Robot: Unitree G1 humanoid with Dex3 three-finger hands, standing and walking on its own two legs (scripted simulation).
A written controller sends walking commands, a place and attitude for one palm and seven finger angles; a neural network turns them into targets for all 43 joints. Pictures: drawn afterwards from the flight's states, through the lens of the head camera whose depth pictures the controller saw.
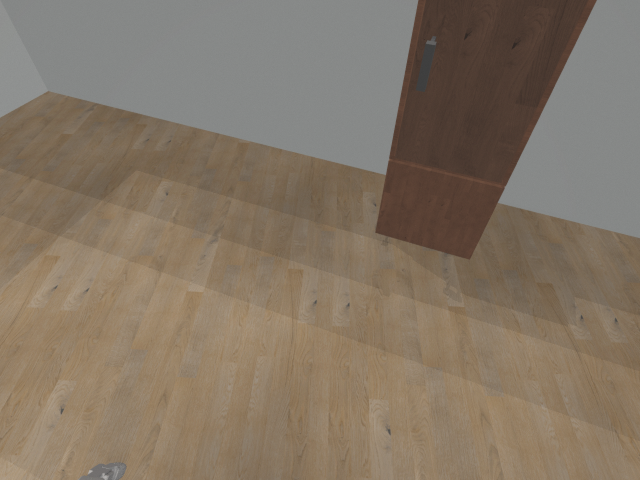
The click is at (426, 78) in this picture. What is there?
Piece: cupboard door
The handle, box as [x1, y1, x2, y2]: [416, 36, 436, 91]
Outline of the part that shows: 435,36 433,36 430,41 427,40 425,44 416,86 417,90 424,91 435,47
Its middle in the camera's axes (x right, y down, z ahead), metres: +0.30 -0.49 +1.09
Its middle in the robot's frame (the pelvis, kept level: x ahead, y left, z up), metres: +1.16 -0.24 +0.01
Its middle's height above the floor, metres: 0.78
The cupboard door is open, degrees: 0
